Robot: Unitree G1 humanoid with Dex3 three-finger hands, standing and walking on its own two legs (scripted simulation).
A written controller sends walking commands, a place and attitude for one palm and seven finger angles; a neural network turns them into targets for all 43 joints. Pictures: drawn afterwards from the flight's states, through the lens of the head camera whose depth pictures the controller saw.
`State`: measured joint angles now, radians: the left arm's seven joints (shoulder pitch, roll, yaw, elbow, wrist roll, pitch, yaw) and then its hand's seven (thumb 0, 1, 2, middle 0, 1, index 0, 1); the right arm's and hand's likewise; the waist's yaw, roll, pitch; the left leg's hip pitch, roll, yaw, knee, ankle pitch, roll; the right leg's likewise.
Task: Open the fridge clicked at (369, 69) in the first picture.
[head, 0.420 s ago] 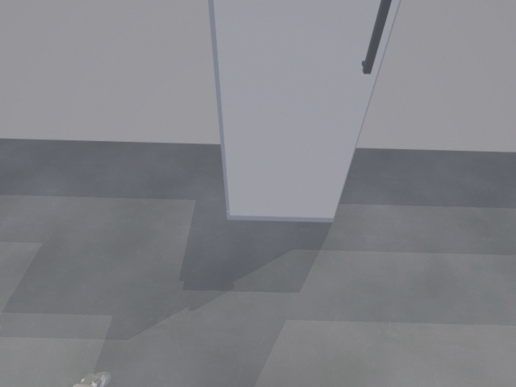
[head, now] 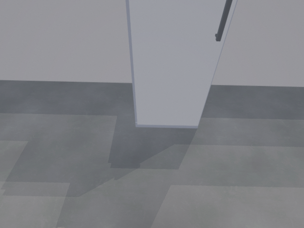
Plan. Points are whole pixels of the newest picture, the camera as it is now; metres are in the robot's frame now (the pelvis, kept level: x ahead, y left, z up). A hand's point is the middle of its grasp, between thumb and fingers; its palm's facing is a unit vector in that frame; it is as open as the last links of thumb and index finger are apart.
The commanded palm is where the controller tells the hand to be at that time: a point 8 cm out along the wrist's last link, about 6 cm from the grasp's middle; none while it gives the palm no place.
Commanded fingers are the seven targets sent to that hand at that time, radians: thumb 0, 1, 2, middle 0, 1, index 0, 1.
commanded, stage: stand and wait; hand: right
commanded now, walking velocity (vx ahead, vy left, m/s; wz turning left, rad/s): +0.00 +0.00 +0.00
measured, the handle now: (226, 4) +0.98 -0.28 +0.22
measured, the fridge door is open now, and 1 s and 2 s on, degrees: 0 0 0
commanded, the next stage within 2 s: look at it before walking up in 0.40 s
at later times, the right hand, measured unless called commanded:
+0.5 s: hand out of the picture +0.09 -0.24 -0.15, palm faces -0.04 +0.94 -0.34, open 7.4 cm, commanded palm none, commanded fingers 0.00 -0.90 -0.90 0.20 0.30 0.20 0.30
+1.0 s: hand out of the picture +0.09 -0.24 -0.15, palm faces -0.04 +0.94 -0.34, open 7.4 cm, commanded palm none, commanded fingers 0.00 -0.90 -0.90 0.20 0.30 0.20 0.30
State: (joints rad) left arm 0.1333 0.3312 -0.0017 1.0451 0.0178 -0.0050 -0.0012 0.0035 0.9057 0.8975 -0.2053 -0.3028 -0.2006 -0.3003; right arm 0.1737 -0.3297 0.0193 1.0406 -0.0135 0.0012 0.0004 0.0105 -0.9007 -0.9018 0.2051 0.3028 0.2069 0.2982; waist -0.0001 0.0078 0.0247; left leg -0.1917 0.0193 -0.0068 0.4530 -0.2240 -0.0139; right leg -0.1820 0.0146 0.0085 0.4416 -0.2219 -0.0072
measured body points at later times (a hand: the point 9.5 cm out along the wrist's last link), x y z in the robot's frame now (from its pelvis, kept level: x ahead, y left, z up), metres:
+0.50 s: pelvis +0.00 +0.01 +0.00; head +0.00 +0.01 +0.45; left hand +0.07 +0.30 -0.13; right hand +0.09 -0.29 -0.13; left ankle +0.01 +0.13 -0.74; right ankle +0.01 -0.12 -0.74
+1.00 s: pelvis +0.01 +0.01 +0.00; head +0.02 +0.01 +0.45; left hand +0.09 +0.31 -0.13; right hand +0.09 -0.28 -0.13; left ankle +0.01 +0.13 -0.74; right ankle +0.01 -0.12 -0.74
